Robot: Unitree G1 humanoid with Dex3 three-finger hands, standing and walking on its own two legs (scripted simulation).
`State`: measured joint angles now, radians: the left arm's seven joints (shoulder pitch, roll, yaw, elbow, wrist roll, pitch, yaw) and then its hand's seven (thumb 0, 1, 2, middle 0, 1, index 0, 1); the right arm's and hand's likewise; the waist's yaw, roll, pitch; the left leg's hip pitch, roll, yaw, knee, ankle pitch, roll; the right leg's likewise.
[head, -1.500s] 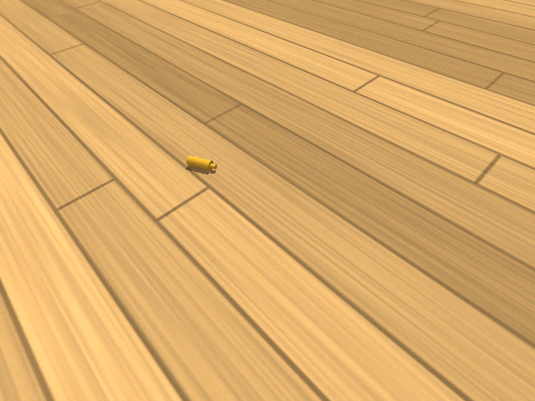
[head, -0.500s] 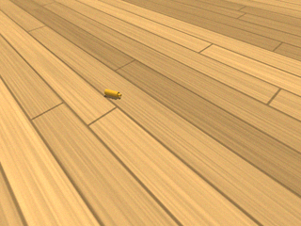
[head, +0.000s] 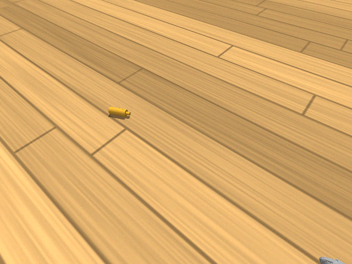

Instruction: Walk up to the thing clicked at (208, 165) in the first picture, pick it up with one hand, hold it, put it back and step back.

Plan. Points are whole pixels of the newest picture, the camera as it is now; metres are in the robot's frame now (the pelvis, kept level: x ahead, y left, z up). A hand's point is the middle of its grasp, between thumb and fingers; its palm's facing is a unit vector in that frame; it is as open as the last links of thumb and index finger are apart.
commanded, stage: walk up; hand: left
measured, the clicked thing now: (120, 112) +1.33 +0.49 -0.73
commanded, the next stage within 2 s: none
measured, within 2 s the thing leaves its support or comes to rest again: neither
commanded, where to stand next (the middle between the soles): +0.96 +0.35 m, yaw -17 degrees
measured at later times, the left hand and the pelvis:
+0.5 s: hand (73, 196) +0.32 +0.32 -0.10, palm faces -0.10 -0.88 -0.47, open 7.4 cm; pelvis +0.20 +0.05 +0.01, yaw -7 degrees
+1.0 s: hand (73, 136) +0.56 +0.40 -0.12, palm faces -0.26 -0.86 -0.45, open 7.4 cm; pelvis +0.42 +0.14 +0.00, yaw -12 degrees
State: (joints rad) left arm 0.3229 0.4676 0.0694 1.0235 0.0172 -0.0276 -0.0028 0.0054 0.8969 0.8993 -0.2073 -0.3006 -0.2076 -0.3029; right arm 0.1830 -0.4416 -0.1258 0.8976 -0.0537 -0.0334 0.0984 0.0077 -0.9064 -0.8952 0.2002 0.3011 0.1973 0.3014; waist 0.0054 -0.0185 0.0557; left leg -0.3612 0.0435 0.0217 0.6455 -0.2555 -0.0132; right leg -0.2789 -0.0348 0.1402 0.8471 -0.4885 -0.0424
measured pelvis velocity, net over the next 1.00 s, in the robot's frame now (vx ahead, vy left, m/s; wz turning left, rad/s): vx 0.42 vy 0.14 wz -0.21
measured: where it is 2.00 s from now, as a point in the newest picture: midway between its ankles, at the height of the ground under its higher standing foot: (133, 169)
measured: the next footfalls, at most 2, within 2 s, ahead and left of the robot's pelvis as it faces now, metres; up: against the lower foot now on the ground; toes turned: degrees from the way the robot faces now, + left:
right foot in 0.32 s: +0.25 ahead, -0.10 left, +0.00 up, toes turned -10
left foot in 0.68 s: +0.45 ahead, +0.24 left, +0.00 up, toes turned -3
